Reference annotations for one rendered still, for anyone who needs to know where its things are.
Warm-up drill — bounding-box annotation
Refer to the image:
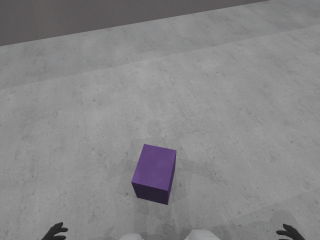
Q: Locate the right robot thigh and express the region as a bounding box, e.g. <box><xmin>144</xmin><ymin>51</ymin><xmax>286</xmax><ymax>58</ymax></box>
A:
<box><xmin>184</xmin><ymin>229</ymin><xmax>220</xmax><ymax>240</ymax></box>

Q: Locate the carton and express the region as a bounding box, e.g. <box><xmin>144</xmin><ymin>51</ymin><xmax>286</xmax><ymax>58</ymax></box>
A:
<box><xmin>131</xmin><ymin>144</ymin><xmax>177</xmax><ymax>205</ymax></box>

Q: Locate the right robot hand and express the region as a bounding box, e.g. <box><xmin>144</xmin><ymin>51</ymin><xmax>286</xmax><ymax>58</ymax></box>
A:
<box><xmin>276</xmin><ymin>224</ymin><xmax>305</xmax><ymax>240</ymax></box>

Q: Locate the left robot hand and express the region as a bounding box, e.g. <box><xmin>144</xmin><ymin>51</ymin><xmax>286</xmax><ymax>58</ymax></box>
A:
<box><xmin>41</xmin><ymin>222</ymin><xmax>68</xmax><ymax>240</ymax></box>

